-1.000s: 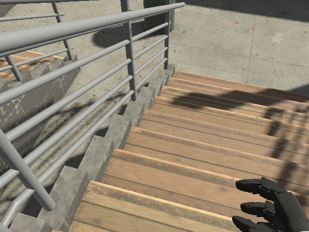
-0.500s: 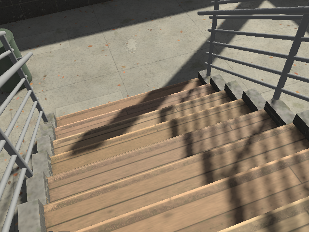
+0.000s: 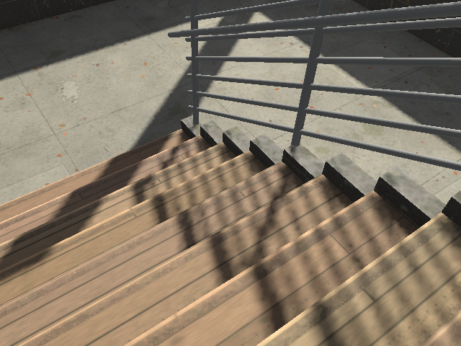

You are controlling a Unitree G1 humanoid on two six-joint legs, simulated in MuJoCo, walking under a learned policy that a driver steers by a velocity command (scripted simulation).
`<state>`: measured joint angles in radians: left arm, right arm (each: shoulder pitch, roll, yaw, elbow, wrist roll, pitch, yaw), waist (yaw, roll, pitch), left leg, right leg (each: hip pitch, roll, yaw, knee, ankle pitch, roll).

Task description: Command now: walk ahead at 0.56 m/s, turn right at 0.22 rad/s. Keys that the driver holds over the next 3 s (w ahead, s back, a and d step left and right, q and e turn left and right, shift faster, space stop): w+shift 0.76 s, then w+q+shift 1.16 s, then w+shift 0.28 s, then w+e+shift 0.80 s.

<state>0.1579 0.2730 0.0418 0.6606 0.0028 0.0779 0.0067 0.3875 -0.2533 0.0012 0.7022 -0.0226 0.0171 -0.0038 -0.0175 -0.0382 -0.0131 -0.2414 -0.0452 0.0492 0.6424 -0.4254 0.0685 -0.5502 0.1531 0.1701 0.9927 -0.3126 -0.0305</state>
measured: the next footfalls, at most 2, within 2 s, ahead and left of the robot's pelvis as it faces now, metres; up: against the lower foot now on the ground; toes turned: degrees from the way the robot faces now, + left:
right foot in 0.36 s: +0.14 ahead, -0.15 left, +0.00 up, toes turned -3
left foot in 0.80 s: +0.37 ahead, +0.00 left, -0.17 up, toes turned -1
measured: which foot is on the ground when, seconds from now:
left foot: down 0.00-0.38, up 0.40-0.78, down 0.80-1.00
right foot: up 0.00-0.34, down 0.36-0.80, up 0.82-1.00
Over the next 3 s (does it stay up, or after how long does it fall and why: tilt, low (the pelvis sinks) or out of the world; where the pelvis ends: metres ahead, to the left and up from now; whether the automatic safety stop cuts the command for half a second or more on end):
stays up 1.53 0.71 -0.92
